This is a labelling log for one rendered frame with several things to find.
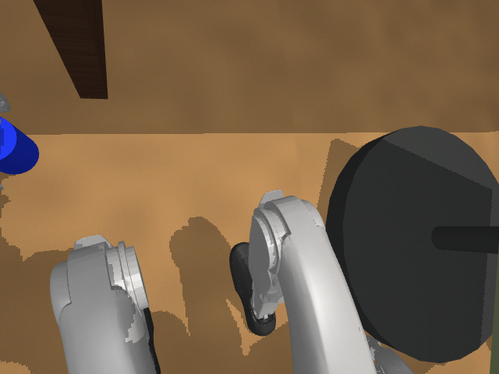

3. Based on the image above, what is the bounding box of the left robot foot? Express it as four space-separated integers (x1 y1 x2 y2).
143 307 161 374

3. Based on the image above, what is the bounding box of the right robot foot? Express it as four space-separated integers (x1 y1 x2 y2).
229 242 276 336

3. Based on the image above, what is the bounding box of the right robot hand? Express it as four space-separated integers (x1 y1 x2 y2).
366 335 415 374

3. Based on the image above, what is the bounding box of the office chair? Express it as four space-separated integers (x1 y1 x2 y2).
326 125 499 374

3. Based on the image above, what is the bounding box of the can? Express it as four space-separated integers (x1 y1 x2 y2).
0 117 39 175

